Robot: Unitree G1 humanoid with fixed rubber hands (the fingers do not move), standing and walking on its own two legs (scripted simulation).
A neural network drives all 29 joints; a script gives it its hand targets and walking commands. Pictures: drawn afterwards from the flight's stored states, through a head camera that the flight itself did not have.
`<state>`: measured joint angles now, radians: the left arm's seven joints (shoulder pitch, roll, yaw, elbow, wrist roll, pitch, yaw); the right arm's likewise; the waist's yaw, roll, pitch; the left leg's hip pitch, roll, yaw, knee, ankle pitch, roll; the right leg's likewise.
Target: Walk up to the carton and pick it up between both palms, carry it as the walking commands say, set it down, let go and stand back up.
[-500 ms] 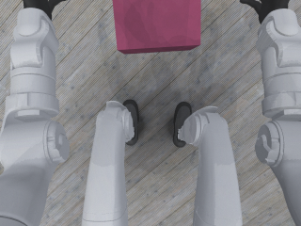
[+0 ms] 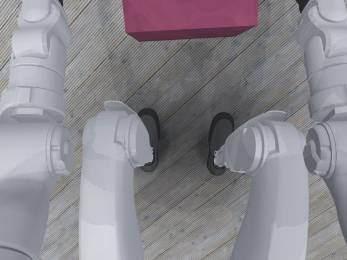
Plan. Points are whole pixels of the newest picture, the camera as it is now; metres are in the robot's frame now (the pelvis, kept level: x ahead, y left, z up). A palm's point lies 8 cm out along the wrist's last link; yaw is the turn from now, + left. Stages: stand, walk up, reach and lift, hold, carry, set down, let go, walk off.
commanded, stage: reach and lift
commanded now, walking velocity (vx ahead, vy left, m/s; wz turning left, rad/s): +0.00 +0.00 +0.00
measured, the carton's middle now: out of the picture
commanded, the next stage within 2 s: none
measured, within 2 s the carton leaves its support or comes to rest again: neither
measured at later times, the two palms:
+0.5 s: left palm (63, 10) +0.50 +0.28 -0.26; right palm out of the picture +0.56 -0.17 -0.26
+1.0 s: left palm (71, 9) +0.50 +0.27 -0.26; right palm out of the picture +0.56 -0.17 -0.27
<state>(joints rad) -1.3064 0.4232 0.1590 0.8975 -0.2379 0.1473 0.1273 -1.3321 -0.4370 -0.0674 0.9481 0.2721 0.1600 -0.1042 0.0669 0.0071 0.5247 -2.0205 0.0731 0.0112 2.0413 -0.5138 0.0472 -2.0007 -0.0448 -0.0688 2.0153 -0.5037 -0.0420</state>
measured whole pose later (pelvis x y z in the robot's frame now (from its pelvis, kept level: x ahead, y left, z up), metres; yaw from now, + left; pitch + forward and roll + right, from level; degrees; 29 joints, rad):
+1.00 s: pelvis +0.02 +0.00 -0.05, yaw +0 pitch +34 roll -2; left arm -1.36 0.51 -0.04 1.05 -0.34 0.03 0.06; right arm -1.53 -0.48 0.00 1.26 0.31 0.04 -0.05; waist 0.07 0.00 0.52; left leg -2.25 0.05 -0.01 2.19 -0.53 0.04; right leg -2.22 -0.05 -0.07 2.17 -0.53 -0.04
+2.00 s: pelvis +0.02 -0.01 -0.06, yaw +0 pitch +33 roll -2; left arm -1.48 0.42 -0.03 1.17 -0.34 0.04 0.04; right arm -1.56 -0.41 0.00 1.30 0.31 0.02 -0.06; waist 0.07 0.00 0.51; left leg -2.25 0.02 -0.03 2.20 -0.53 0.01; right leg -2.23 -0.03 -0.07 2.18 -0.53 -0.04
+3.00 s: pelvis +0.00 -0.01 -0.05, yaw +1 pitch +25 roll -2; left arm -1.47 0.39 0.00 0.99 -0.34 0.25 0.28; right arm -1.51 -0.35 -0.02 1.01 0.32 0.25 -0.31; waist 0.07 0.00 0.53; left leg -2.14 0.00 -0.04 2.20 -0.50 -0.01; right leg -2.12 -0.01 -0.06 2.19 -0.50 -0.04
